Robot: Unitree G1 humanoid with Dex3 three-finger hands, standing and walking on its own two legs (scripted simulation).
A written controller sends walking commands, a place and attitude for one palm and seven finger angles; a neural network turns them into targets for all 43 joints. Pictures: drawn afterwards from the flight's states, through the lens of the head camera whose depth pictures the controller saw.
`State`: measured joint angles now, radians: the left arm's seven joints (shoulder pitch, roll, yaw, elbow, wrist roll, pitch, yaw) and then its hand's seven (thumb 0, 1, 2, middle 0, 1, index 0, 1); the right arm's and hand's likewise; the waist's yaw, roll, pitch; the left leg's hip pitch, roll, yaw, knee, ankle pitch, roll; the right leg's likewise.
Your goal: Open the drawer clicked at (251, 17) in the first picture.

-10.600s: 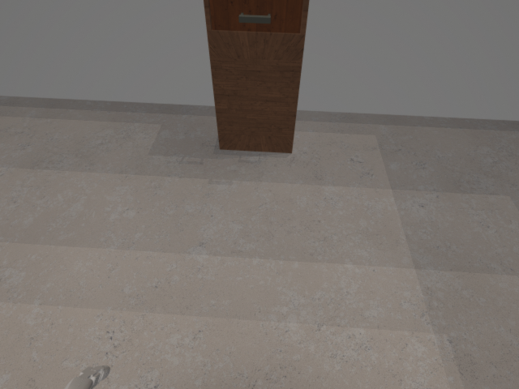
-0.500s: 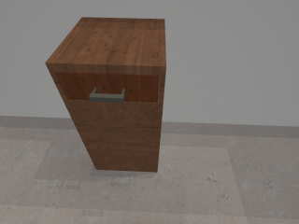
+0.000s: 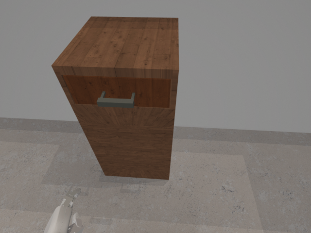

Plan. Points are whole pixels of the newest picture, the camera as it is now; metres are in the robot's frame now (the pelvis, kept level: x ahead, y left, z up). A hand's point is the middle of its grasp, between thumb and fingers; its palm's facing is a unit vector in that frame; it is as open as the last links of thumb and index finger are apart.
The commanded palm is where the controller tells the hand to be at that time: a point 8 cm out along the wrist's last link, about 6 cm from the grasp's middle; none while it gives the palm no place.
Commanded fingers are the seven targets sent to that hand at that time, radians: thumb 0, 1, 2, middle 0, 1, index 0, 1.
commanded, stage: raise the hand with hooked fingers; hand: left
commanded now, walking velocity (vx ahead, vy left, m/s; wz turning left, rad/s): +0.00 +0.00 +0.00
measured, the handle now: (117, 98) +0.56 +0.18 +0.00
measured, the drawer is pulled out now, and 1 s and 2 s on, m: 0.00 0.00 0.00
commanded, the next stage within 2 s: move the hooked fingers above the handle in 1.74 s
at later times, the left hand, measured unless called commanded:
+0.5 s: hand (76, 193) +0.21 +0.21 +0.01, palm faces +0.16 -0.04 -0.99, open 10.0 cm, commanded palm +0.18 +0.21 +0.05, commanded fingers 0.00 0.11 0.56 -0.26 -0.81 -0.26 -0.81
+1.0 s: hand (78, 149) +0.30 +0.22 +0.07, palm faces +0.16 -0.10 -0.98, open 12.9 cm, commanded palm +0.27 +0.21 +0.12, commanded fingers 0.00 -0.48 0.31 -0.30 -1.18 -0.30 -1.18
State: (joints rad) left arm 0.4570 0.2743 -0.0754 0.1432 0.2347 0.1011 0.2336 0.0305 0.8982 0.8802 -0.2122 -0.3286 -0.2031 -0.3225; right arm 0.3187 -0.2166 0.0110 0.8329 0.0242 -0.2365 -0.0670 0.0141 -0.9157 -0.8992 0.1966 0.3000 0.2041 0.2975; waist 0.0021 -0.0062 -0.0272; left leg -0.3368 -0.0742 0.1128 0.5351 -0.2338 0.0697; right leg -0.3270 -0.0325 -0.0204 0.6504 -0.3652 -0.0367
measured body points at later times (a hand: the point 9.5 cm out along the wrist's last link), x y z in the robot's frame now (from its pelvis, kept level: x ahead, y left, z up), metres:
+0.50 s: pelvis +0.00 -0.05 -0.04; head +0.04 -0.08 +0.41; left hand +0.20 +0.21 +0.06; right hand +0.27 -0.25 -0.12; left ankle +0.03 +0.07 -0.73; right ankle -0.01 -0.10 -0.73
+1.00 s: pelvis +0.02 -0.02 -0.01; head +0.04 -0.05 +0.44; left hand +0.29 +0.22 +0.12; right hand +0.20 -0.28 -0.11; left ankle +0.03 +0.09 -0.73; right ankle -0.01 -0.10 -0.73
